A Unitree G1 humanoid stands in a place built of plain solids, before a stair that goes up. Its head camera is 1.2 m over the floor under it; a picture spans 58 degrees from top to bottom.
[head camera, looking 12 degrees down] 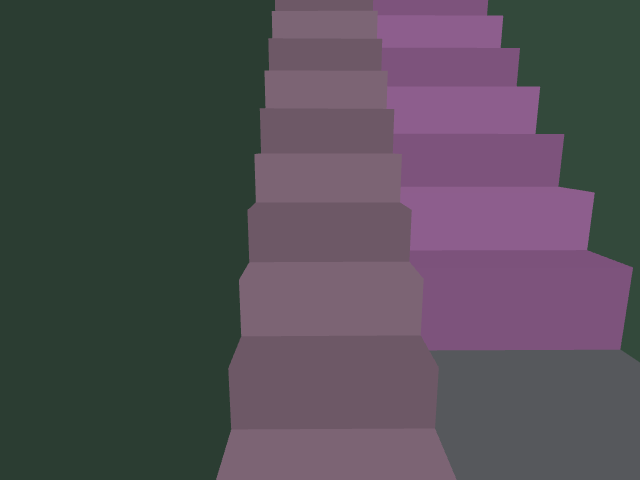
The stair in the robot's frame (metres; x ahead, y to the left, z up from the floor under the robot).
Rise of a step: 0.20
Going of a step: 0.22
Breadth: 0.60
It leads straight ahead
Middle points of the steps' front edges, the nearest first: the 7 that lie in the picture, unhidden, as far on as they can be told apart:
1.13 -0.04 0.59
1.35 -0.04 0.78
1.57 -0.04 0.98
1.79 -0.03 1.18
2.01 -0.03 1.37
2.23 -0.03 1.57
2.45 -0.03 1.76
